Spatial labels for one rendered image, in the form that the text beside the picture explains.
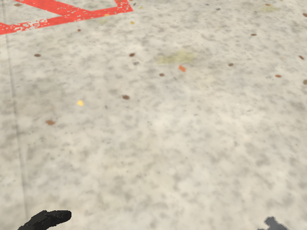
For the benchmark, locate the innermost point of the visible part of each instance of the robot left hand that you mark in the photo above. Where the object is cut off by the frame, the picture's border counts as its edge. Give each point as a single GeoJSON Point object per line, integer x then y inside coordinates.
{"type": "Point", "coordinates": [43, 220]}

